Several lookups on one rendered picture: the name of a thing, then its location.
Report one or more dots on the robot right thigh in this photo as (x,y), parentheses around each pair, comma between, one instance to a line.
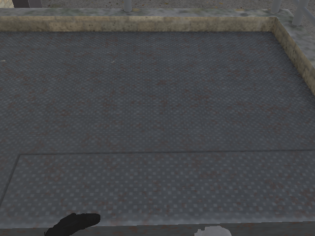
(212,231)

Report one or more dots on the left robot hand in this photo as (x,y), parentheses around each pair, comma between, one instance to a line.
(73,223)

